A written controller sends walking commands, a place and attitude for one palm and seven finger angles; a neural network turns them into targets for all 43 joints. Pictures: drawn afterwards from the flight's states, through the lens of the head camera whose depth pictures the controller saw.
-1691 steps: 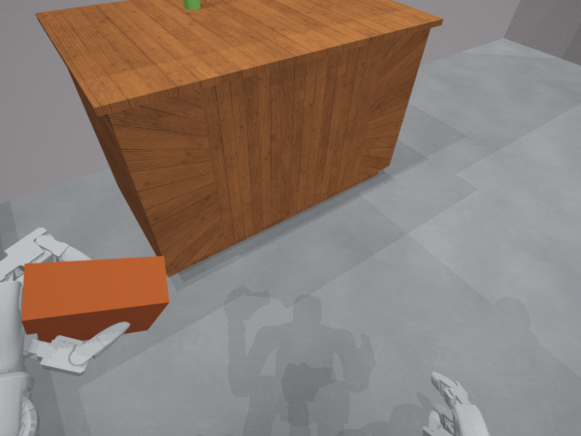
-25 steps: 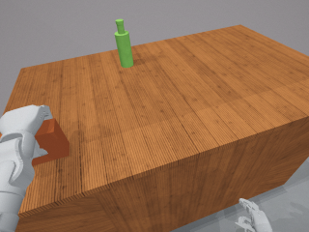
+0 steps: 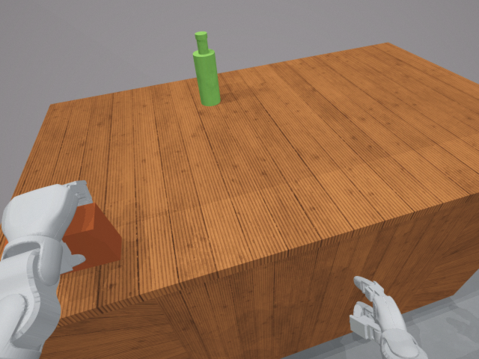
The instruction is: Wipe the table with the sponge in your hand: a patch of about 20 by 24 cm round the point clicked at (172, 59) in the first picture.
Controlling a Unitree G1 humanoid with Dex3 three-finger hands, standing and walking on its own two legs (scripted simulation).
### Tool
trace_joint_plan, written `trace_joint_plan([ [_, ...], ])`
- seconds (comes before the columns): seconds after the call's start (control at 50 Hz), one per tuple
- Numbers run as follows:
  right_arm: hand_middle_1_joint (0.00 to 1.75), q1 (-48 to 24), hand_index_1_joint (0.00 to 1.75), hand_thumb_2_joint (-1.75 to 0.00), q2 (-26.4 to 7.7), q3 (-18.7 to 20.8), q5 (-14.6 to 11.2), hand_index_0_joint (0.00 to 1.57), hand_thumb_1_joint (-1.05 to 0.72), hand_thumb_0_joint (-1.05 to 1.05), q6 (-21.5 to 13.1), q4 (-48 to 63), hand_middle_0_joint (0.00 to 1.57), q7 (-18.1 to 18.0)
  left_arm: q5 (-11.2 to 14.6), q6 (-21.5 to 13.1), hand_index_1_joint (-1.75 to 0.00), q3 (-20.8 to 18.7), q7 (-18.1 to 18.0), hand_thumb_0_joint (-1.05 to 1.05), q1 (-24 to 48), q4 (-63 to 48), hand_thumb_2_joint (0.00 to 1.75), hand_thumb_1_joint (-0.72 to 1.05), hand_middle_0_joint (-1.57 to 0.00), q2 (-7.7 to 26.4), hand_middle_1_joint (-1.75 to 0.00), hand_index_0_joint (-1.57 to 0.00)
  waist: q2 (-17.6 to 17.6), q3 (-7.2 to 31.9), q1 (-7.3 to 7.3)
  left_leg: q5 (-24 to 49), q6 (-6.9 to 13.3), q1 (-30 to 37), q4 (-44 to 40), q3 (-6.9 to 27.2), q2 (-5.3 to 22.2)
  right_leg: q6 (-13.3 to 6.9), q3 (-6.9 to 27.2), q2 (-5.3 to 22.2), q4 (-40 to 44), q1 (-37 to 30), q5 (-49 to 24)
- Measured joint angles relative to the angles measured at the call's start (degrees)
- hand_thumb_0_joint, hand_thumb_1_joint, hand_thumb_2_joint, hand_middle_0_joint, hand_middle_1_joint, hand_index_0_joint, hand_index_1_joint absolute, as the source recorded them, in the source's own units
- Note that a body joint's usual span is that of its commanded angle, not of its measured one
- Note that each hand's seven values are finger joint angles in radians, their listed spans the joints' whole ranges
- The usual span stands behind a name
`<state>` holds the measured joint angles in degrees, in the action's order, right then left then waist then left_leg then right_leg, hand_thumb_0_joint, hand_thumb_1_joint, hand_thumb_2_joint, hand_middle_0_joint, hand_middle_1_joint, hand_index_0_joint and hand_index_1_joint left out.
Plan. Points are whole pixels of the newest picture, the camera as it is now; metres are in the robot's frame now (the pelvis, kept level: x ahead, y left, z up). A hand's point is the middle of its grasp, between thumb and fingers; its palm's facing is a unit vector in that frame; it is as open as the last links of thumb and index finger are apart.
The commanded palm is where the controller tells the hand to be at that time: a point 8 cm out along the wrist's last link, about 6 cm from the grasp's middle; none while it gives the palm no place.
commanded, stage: wipe back along the first lane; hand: left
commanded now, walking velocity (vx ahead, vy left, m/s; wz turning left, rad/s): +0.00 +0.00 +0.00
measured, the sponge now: (76, 248) +0.24 +0.32 +0.09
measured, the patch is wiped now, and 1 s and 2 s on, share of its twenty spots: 0.95 0.95 0.95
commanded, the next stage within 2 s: lift the sponge slowly off the table in 0.12 s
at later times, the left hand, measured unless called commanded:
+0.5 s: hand (65, 241) +0.22 +0.30 +0.14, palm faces +0.10 -0.07 -0.99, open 9.3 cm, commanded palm +0.18 +0.29 +0.19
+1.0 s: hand (67, 240) +0.22 +0.29 +0.15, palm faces +0.08 -0.07 -0.99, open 9.3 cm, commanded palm +0.18 +0.28 +0.23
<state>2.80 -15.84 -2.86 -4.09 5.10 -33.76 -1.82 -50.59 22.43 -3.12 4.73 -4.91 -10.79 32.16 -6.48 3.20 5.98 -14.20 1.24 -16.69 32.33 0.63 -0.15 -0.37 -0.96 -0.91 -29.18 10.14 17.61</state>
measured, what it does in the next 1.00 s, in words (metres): stands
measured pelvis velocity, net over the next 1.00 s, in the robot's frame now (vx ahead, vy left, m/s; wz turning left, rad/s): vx -0.01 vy -0.02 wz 0.01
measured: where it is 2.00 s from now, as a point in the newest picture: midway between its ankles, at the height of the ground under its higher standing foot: outside the picture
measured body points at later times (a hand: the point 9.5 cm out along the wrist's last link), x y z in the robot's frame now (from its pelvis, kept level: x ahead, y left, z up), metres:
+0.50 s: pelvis -0.01 -0.01 +0.00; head -0.05 -0.04 +0.45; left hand +0.21 +0.30 +0.19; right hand +0.24 -0.21 -0.06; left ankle +0.03 +0.10 -0.73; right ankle -0.02 -0.12 -0.73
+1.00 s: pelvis -0.01 -0.02 +0.00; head -0.04 -0.06 +0.45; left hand +0.21 +0.29 +0.20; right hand +0.24 -0.22 -0.07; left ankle +0.03 +0.10 -0.73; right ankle -0.02 -0.12 -0.73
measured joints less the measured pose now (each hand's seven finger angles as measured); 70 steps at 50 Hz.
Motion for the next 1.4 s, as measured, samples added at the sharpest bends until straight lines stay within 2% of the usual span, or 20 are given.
trace_joint_plan([
  [0.24,0.3,-0.7,0.3,-0.9,0.8,-1.2,0.0,0.2,-0.91,0.02,-0.4,-0.4,0.2,-0.1,-0.8,3.2,-1.47,2.1,-0.7,0.01,-2.5,-4.4,1.07,-0.43,-0.74,-1.3,-1.47,-0.78,0.0,0.0,0.69,0.4,0.0,0.4,0.1,-0.2,0.0,0.0,0.2,0.0,-0.6,-0.1,-0.2],
  [0.44,0.3,-0.5,0.3,-0.9,0.3,-1.4,0.2,0.2,-0.91,0.02,-1.0,-1.3,0.2,-1.5,0.2,3.5,-1.45,2.8,1.3,0.01,0.1,-2.0,1.07,-0.44,-0.75,0.6,-1.46,-0.79,0.4,-0.6,0.7,0.7,-0.5,0.8,0.3,0.3,0.4,-0.5,-0.2,-0.4,-1.1,-0.4,-0.2],
  [0.7,0.3,0.8,0.3,-0.9,-0.2,-1.0,0.6,0.2,-0.91,0.02,-3.0,-2.4,0.2,-2.9,1.6,0.2,-1.42,1.6,3.6,0.0,3.4,2.8,1.07,-0.46,-0.78,2.5,-1.43,-0.82,0.1,-1.6,0.57,1.1,-1.3,1.3,-0.3,1.1,0.9,-1.3,-0.9,-1.0,-0.7,-1.1,-0.3],
  [0.86,0.3,1.2,0.3,-0.9,-0.2,-0.5,1.1,0.2,-0.91,0.02,-4.1,-2.4,0.2,-2.8,2.9,-2.3,-1.42,0.6,3.5,0.0,1.2,0.4,1.07,-0.47,-0.79,2.9,-1.42,-0.82,-0.4,-1.9,0.88,0.9,-1.5,2.0,-0.6,1.1,1.1,-1.6,-0.8,-1.3,-0.2,-1.8,-0.4],
  [0.94,0.3,0.7,0.3,-0.9,-0.2,-0.4,1.2,0.2,-0.91,0.02,-4.3,-2.6,0.2,-2.8,3.5,-2.5,-1.41,0.9,3.3,0.0,0.4,-0.9,1.07,-0.47,-0.79,3.0,-1.42,-0.83,-0.5,-2.1,1.41,1.0,-1.5,2.5,-0.9,1.0,1.1,-1.6,-0.8,-1.2,0.0,-2.3,-0.4],
  [1.04,0.3,-0.4,0.3,-0.9,-0.1,-0.4,1.2,0.2,-0.91,0.02,-4.7,-3.0,0.2,-3.0,3.3,-1.8,-1.41,2.2,2.7,0.0,2.3,-1.0,1.08,-0.47,-0.8,2.4,-1.41,-0.83,-0.7,-2.5,2.22,1.6,-1.5,3.1,-1.6,1.2,0.9,-1.6,-1.0,-1.1,0.6,-2.8,-0.9],
  [1.16,0.3,-2.2,0.3,-0.9,0.5,-1.0,1.1,0.2,-0.91,0.02,-4.6,-3.2,0.2,-2.9,3.2,-0.4,-1.41,2.5,2.6,0.0,4.6,-0.9,1.08,-0.47,-0.8,3.0,-1.41,-0.83,-0.6,-2.3,2.51,2.4,-1.5,3.4,-2.6,1.1,0.9,-1.5,-0.8,-1.0,1.2,-2.9,-1.5],
  [1.3,0.3,-3.5,0.3,-0.9,0.5,-1.6,0.5,0.2,-0.91,0.02,-4.0,-3.1,0.2,-3.0,3.5,2.4,-1.41,2.5,4.7,0.0,8.1,1.1,1.08,-0.47,-0.8,3.7,-1.41,-0.83,-0.6,-2.1,2.38,3.3,-1.4,3.4,-3.2,1.2,0.7,-1.4,-0.9,-0.8,1.5,-2.8,-2.1],
  [1.4,0.3,-3.3,0.3,-0.9,0.2,-1.6,0.4,0.2,-0.91,0.02,-4.4,-2.6,0.2,-3.3,3.3,2.3,-1.41,3.9,6.1,0.0,8.8,-0.2,1.08,-0.47,-0.8,3.3,-1.41,-0.83,-0.7,-2.4,2.44,3.8,-1.2,3.3,-3.5,1.3,0.4,-1.2,-1.1,-0.6,1.5,-2.7,-2.5],
])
